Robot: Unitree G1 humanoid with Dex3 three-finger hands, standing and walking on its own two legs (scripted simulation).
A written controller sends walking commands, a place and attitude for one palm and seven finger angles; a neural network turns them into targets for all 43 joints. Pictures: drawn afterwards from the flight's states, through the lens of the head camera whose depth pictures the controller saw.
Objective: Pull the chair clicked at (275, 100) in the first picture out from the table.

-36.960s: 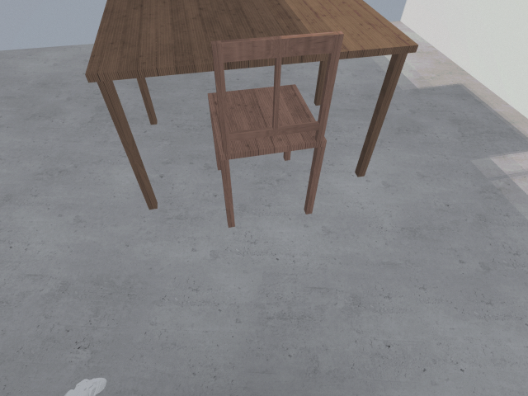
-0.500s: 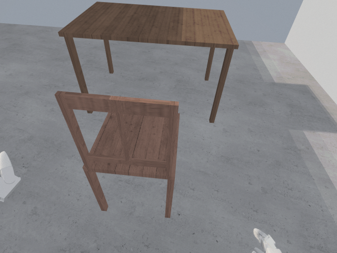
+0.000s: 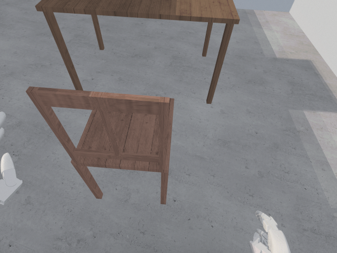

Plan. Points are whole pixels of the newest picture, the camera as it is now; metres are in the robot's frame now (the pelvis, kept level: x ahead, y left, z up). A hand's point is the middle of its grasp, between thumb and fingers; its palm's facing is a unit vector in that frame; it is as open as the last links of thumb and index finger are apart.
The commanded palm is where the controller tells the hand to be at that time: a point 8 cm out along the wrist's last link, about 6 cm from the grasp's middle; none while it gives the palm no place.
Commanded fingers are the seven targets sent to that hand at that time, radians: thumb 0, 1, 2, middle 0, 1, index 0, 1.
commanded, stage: stop stepping back and stand still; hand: left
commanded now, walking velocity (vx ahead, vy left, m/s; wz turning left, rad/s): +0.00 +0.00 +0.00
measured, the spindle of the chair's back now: (110, 134) +0.49 +0.21 -0.10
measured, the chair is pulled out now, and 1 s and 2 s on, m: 0.68 0.68 0.68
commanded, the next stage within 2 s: let the arm hang, fingers relaxed in 0.22 s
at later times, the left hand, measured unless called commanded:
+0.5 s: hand out of the picture +0.13 +0.23 -0.10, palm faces +0.10 -0.93 -0.34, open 7.4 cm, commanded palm none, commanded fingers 0.00 0.90 0.90 -0.20 -0.30 -0.20 -0.30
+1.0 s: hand out of the picture -0.06 +0.18 -0.17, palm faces +0.04 -0.97 -0.25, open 7.3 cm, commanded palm none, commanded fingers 0.00 0.90 0.90 -0.20 -0.30 -0.20 -0.30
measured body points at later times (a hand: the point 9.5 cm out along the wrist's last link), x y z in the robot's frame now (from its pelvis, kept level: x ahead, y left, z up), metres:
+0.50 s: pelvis -0.02 +0.01 -0.01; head -0.01 -0.01 +0.44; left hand +0.12 +0.28 -0.07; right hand +0.11 -0.22 -0.14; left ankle -0.03 +0.13 -0.74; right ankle +0.00 -0.12 -0.74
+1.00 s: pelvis -0.04 -0.01 +0.00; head -0.03 -0.02 +0.45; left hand -0.06 +0.23 -0.15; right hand -0.07 -0.22 -0.17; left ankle -0.03 +0.13 -0.74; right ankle +0.00 -0.12 -0.74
